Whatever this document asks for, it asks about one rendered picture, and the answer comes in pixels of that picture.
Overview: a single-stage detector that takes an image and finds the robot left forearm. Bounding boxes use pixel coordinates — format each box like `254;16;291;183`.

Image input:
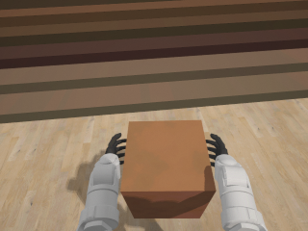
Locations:
76;153;121;231

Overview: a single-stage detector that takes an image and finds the robot right forearm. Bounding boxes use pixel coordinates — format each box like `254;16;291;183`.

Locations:
215;154;268;231

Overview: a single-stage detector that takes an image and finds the carton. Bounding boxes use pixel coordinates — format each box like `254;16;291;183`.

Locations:
120;119;217;218

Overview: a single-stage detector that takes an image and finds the robot left hand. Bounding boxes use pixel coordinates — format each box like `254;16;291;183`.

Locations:
105;133;127;165

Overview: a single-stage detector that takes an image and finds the robot right hand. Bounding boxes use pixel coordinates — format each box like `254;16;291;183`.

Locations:
205;133;228;167

